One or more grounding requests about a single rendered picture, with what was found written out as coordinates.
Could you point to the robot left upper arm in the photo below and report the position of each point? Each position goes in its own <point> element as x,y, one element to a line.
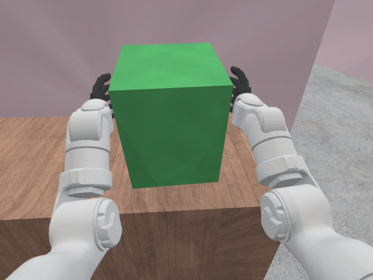
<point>81,232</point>

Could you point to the robot left forearm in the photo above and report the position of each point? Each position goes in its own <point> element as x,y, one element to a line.
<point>87,152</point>

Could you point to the right robot hand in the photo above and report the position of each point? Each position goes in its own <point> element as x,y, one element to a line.
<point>241,84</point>

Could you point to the robot right upper arm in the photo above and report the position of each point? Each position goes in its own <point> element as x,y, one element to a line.
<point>300,217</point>

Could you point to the carton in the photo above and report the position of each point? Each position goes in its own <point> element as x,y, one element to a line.
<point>171,104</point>

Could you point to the left robot hand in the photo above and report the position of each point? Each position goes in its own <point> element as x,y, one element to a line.
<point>99,89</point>

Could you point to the robot right forearm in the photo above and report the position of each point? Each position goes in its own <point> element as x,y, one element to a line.
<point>278,164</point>

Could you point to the pedestal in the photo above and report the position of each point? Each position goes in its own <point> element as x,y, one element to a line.
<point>205,231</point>

